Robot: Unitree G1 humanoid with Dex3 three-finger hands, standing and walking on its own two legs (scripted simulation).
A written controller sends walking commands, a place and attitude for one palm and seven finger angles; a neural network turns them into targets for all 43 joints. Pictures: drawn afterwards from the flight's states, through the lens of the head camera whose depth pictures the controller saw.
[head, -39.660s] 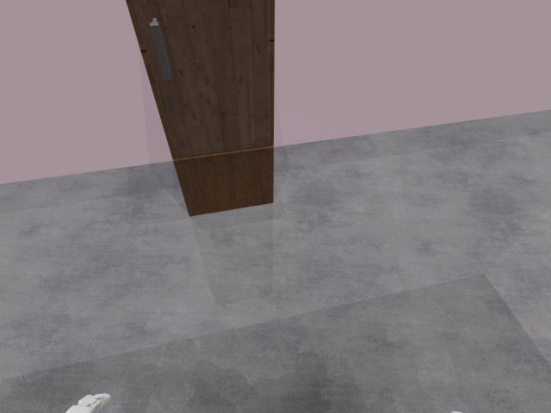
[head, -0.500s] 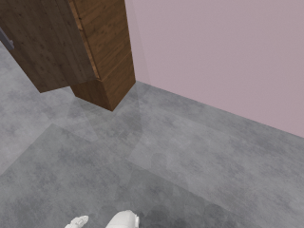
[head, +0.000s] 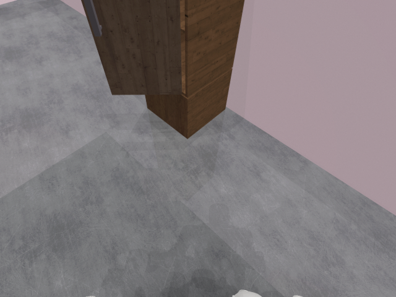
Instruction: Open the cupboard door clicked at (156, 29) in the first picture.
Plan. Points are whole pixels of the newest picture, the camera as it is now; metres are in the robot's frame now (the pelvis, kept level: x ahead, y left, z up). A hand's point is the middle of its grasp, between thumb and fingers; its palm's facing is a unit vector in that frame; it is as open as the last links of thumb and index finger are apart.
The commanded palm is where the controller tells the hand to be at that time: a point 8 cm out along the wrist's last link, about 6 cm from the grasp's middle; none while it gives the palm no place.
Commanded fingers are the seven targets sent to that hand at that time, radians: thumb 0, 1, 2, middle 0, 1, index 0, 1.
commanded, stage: turn to face it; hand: left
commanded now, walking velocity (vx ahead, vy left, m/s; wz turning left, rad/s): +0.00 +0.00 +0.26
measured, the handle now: (93, 12) +1.01 +0.47 +0.04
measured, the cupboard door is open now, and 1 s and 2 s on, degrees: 46 46 46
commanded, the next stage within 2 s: take the last steps up to it in 0.10 s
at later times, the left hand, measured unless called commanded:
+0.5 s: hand out of the picture -0.03 +0.19 -0.17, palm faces +0.28 -0.94 -0.20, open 7.4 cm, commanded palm none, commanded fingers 0.00 0.90 0.90 -0.20 -0.30 -0.20 -0.30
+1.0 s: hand (103, 234) +0.27 +0.26 -0.17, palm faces +0.16 -0.97 -0.18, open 7.4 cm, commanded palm none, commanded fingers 0.00 0.90 0.90 -0.20 -0.30 -0.20 -0.30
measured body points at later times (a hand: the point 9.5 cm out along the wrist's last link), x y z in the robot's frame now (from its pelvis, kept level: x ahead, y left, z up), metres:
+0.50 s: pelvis +0.02 +0.01 +0.00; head +0.06 +0.03 +0.45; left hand -0.04 +0.24 -0.16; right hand +0.14 -0.22 -0.14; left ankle +0.00 +0.13 -0.72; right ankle +0.00 -0.13 -0.74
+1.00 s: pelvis +0.18 +0.07 -0.02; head +0.21 +0.06 +0.43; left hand +0.26 +0.31 -0.15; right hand +0.12 -0.15 -0.17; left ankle +0.01 +0.13 -0.74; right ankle +0.28 +0.00 -0.74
